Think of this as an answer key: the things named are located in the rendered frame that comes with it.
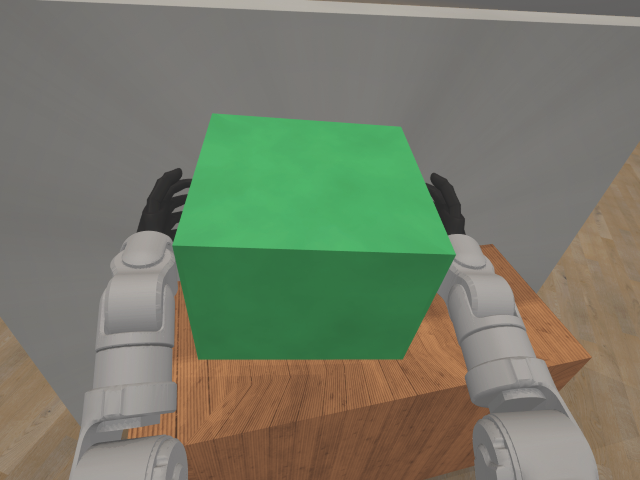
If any robot left forearm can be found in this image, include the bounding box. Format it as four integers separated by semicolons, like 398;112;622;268
69;231;178;480

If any pedestal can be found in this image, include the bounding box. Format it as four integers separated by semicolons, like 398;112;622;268
128;244;592;480

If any left robot hand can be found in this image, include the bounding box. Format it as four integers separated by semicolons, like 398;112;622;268
137;168;192;241

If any robot left upper arm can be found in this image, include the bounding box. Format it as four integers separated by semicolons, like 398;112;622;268
72;434;188;480

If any right robot hand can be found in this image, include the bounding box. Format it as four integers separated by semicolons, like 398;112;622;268
425;173;466;235

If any robot right upper arm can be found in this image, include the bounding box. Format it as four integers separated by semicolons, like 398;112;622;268
473;409;597;480

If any robot right forearm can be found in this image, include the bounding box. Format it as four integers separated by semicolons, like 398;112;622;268
437;234;599;480

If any carton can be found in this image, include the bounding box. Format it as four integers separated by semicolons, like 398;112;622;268
172;113;456;360

